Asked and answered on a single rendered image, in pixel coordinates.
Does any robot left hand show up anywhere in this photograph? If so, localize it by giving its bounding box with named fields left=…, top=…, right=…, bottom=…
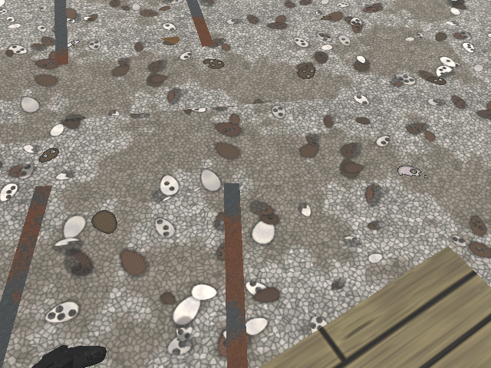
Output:
left=32, top=345, right=107, bottom=368

